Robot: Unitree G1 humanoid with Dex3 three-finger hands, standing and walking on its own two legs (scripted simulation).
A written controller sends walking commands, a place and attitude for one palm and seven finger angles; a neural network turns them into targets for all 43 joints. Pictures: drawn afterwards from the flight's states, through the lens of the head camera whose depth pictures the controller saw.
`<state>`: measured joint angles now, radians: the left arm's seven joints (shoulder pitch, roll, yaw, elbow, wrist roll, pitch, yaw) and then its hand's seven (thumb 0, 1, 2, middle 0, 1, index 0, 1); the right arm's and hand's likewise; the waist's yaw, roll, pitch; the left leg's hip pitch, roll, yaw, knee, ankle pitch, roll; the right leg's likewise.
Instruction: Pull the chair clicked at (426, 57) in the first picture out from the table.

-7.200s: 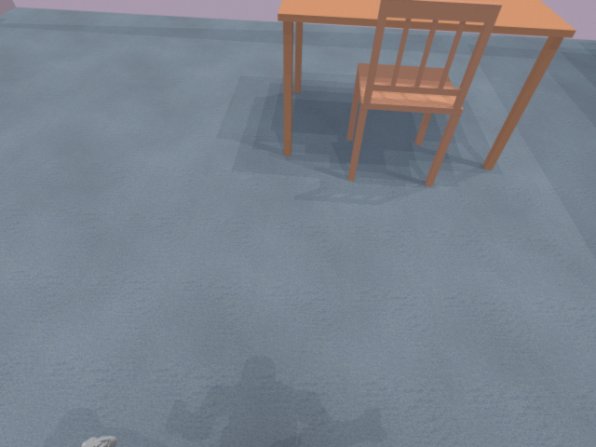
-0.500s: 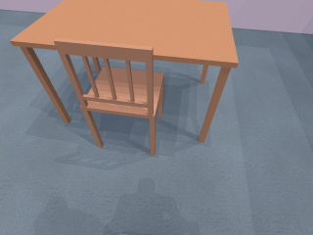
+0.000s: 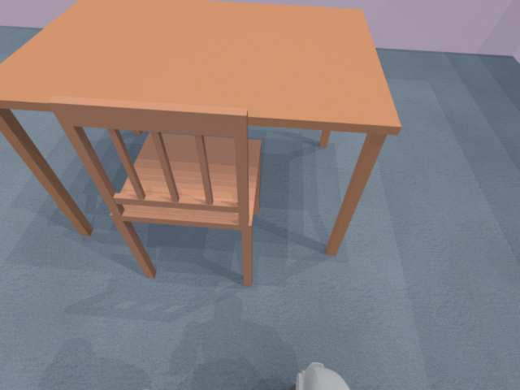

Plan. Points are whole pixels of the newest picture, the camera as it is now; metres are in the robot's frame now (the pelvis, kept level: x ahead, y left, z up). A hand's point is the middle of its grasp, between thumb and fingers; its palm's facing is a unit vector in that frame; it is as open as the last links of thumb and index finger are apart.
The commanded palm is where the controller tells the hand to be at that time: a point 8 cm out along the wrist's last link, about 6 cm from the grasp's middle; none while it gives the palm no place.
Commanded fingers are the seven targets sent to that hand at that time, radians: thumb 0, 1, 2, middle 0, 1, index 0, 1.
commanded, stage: take the last steps up to it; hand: left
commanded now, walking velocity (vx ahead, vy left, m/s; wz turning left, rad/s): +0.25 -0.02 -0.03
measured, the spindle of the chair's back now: (166, 168) +0.63 +0.25 -0.11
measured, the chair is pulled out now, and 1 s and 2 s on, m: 0.00 0.00 0.00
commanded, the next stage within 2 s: come to a stop and stand still in 0.20 s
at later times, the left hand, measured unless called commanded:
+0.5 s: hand (172, 376) +0.18 +0.16 -0.18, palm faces +0.06 -0.98 -0.19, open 7.3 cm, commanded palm none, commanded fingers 0.00 0.90 0.90 -0.20 -0.30 -0.20 -0.30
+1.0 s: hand (187, 384) +0.16 +0.13 -0.16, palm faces +0.01 -0.97 -0.25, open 7.4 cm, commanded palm none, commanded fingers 0.00 0.90 0.90 -0.20 -0.30 -0.20 -0.30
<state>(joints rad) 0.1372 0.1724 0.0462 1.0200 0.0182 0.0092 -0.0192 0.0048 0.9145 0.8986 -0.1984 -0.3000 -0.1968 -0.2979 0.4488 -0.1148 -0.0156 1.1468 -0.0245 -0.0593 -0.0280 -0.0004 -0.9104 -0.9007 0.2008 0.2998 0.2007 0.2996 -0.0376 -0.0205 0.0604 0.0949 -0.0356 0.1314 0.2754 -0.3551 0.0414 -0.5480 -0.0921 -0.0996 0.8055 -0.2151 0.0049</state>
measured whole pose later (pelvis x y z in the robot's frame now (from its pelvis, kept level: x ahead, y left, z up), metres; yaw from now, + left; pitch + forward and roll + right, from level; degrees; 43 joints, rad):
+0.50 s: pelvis +0.16 -0.01 +0.00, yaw -1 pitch -1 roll -2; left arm 0.27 0.15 0.03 1.09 0.01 -0.01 0.02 0.00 0.92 0.90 -0.20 -0.30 -0.20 -0.30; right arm 0.18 -0.18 -0.03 1.06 -0.01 -0.02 -0.03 0.00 -0.93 -0.90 0.20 0.30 0.20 0.30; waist 0.02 0.03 0.04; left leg -0.32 0.09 0.04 0.54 -0.14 -0.03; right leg -0.19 0.02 -0.14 0.50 -0.29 -0.04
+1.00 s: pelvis +0.13 -0.05 +0.00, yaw -1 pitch -1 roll +1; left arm 0.25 0.15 0.02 1.04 0.02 0.01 0.03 0.00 0.91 0.90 -0.20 -0.30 -0.20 -0.30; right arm 0.17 -0.20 -0.06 1.05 -0.01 0.06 -0.02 0.00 -0.91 -0.90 0.20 0.30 0.20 0.30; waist 0.00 0.04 0.04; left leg -0.34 0.03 0.02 0.78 -0.43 -0.02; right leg -0.22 -0.01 -0.07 0.53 -0.29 -0.04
